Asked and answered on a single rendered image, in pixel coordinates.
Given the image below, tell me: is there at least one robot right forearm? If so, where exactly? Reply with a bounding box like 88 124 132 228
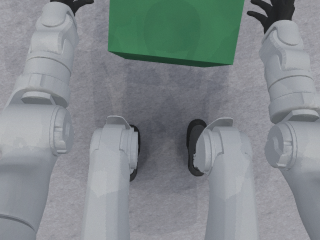
258 20 320 124

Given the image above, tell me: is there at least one left robot hand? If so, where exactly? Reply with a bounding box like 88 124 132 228
50 0 94 17

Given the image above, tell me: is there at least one left robot upper arm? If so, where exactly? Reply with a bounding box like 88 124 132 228
0 103 75 240

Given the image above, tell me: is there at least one right robot upper arm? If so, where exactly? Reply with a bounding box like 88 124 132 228
264 120 320 240

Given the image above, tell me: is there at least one carton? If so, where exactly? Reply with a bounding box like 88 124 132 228
108 0 245 68

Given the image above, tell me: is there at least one right robot hand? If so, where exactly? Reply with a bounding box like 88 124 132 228
247 0 295 34

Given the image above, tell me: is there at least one right robot foot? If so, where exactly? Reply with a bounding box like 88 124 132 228
186 119 207 177

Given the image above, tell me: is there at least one robot left forearm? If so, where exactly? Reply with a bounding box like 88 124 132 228
0 1 80 152

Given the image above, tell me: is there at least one right robot thigh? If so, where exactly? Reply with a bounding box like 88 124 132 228
198 126 260 240

